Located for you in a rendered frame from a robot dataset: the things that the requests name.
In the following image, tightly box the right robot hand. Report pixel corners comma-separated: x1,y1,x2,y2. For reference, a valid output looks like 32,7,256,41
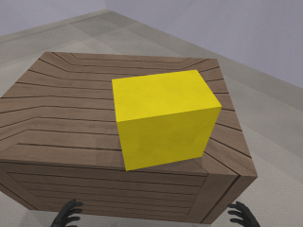
227,201,260,227

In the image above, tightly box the left robot hand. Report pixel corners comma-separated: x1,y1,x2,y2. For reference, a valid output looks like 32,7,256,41
50,200,83,227

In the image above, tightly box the pedestal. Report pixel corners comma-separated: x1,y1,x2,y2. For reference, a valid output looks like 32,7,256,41
0,51,258,225

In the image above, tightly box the carton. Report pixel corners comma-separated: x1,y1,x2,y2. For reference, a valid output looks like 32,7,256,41
112,70,222,171

